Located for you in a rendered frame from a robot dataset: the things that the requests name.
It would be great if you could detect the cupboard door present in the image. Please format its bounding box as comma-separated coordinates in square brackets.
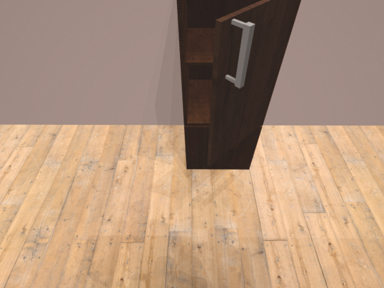
[207, 0, 297, 167]

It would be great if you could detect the handle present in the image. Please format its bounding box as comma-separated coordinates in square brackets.
[225, 19, 255, 89]

